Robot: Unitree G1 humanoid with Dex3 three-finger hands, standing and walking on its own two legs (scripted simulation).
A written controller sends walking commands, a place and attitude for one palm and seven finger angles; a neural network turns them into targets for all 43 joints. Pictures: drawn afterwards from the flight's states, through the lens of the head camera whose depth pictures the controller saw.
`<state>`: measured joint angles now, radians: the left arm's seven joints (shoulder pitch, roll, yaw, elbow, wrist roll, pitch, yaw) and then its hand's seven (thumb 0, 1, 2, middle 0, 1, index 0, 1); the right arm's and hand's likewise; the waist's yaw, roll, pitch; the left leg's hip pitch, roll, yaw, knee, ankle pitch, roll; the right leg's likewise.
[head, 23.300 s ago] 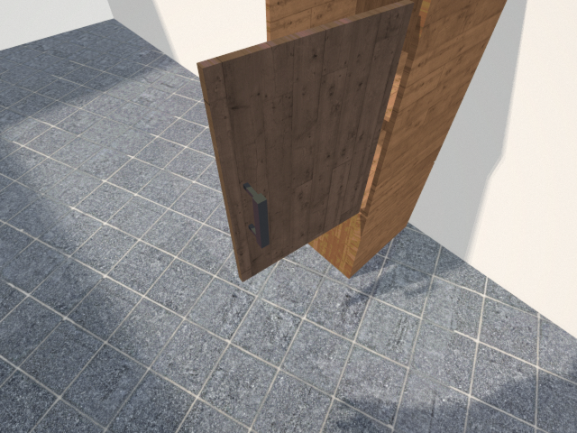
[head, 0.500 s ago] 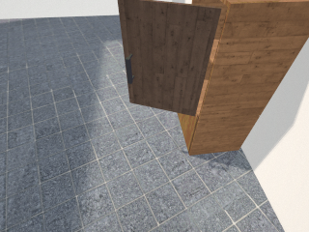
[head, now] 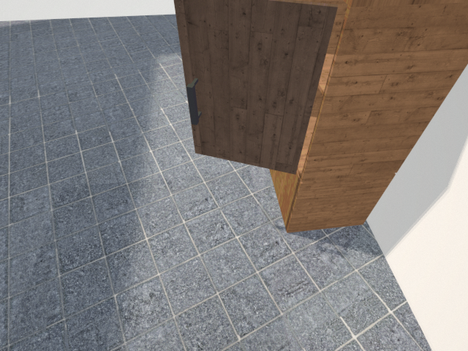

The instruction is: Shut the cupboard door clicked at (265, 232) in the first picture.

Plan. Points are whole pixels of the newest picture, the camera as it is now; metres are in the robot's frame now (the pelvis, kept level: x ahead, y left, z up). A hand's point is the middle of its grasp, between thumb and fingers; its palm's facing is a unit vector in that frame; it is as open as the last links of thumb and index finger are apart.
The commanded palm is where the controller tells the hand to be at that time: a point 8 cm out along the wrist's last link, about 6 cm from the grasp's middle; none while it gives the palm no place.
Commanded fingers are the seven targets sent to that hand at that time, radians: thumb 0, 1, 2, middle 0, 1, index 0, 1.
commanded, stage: look to check the result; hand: left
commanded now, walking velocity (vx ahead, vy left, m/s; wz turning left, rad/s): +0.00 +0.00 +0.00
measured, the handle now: (195, 101) +0.86 +0.18 -0.07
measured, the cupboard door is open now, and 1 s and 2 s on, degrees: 67 67 67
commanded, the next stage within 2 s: walk to a spot facing it in 0.22 s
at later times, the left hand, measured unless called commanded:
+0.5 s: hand out of the picture +0.02 +0.18 -0.18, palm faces +0.06 -0.97 -0.23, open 7.4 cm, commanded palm none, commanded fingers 0.00 0.90 0.90 -0.20 -0.30 -0.20 -0.30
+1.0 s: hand out of the picture +0.04 +0.23 -0.16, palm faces +0.33 -0.90 -0.29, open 7.4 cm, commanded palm none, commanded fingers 0.00 0.90 0.90 -0.20 -0.30 -0.20 -0.30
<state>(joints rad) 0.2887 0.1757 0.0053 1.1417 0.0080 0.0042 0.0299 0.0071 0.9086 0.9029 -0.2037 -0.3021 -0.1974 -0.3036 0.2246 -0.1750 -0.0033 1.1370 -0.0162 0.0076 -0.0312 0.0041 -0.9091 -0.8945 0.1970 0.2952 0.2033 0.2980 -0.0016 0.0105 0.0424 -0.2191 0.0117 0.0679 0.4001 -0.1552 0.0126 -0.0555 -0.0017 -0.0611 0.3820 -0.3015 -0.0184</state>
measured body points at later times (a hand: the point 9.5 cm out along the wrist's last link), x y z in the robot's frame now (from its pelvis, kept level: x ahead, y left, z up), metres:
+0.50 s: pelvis +0.01 -0.01 -0.01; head +0.02 -0.01 +0.44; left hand +0.02 +0.23 -0.16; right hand +0.03 -0.25 -0.16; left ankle +0.04 +0.11 -0.74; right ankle -0.06 -0.10 -0.74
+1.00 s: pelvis -0.01 -0.01 -0.01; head +0.05 +0.00 +0.44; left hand +0.02 +0.28 -0.14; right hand +0.11 -0.23 -0.16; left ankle +0.03 +0.11 -0.74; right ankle +0.03 -0.16 -0.70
